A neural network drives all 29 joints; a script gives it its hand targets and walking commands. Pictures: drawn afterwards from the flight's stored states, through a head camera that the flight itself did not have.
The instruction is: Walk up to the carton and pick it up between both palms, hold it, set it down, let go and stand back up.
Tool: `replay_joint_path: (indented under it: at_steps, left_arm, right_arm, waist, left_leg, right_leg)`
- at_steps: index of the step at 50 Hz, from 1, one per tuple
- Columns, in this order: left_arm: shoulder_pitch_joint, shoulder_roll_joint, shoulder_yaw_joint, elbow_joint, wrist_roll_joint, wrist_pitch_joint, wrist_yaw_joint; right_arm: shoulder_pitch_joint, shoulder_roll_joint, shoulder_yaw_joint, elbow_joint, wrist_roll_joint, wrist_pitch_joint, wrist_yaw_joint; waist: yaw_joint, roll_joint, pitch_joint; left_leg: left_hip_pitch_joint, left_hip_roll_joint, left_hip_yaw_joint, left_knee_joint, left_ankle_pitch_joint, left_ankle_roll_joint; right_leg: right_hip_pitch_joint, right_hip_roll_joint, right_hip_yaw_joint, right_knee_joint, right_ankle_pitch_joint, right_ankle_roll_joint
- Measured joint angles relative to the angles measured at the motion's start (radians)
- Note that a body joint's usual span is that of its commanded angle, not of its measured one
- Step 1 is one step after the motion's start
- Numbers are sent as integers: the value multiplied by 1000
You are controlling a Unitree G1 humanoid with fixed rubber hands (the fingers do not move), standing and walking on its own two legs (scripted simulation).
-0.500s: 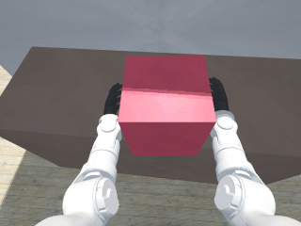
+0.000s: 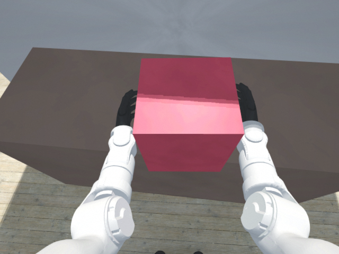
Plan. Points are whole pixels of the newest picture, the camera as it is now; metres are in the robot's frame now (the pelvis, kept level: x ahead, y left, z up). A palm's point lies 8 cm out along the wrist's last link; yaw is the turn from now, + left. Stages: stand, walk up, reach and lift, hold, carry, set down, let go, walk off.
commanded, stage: set down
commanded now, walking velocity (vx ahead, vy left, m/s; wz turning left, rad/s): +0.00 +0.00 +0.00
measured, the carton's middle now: (184, 121) +0.43 -0.03 -0.02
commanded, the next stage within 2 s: none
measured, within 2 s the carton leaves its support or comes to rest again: neither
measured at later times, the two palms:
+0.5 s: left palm (124, 116) +0.43 +0.12 +0.02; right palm (248, 114) +0.42 -0.19 +0.02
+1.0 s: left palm (102, 114) +0.43 +0.17 +0.03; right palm (264, 103) +0.43 -0.22 +0.05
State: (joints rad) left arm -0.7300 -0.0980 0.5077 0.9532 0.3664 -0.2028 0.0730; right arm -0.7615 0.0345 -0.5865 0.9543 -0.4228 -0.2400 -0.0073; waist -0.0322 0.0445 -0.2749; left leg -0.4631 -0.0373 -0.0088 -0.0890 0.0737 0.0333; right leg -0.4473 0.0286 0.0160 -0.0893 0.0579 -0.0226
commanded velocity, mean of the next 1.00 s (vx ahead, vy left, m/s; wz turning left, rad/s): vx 0.00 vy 0.00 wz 0.00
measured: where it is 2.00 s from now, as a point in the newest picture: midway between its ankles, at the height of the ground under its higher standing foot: outside the picture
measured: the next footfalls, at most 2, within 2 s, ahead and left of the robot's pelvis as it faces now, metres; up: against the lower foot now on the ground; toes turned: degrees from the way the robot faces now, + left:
none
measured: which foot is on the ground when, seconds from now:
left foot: down 0.00-1.00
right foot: down 0.00-1.00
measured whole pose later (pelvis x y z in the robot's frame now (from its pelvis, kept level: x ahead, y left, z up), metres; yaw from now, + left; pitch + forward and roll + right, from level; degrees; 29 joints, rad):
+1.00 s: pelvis -0.01 +0.00 +0.00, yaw -1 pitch +27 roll +0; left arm -0.84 0.22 0.06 1.19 -0.22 -0.21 0.06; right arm -0.92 -0.29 0.07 1.21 0.32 -0.19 -0.03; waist -0.02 0.04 -0.28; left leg -0.61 -0.03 0.01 0.21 -0.07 0.01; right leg -0.58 0.04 0.03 0.17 -0.06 -0.02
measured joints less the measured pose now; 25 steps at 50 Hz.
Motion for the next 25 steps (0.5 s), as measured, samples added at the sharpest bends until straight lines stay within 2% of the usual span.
replay_joint_path:
  at_steps: [10, 17, 21, 25]
  left_arm:
    - [-2, 0, 10, 8, -1, -19, 0]
    - [-20, 25, -17, 52, -33, -33, 7]
    - [-47, 73, -92, 105, -98, -17, 18]
    - [-86, 113, -176, 147, -187, 0, 38]
  right_arm:
    - [-12, -5, -7, 22, 7, -12, 6]
    - [-27, -34, 35, 68, 46, -22, -5]
    - [-48, -78, 131, 122, 131, -6, -16]
    - [-69, -128, 266, 166, 267, 21, -33]
  waist:
    - [0, -1, -3]
    - [4, -6, -6]
    - [3, -8, -10]
    - [9, -10, -7]
  left_leg:
    - [-7, -1, 6, 0, 0, 1]
    - [-12, -1, 12, 1, 0, 1]
    - [-25, 0, 18, 14, -4, -1]
    - [-49, 0, 26, 63, -28, -3]
  right_leg:
    - [-8, -1, 5, 0, 2, 2]
    - [-16, -1, 11, 1, 5, 4]
    - [-32, -1, 16, 20, 0, 5]
    - [-57, 0, 23, 64, -20, 6]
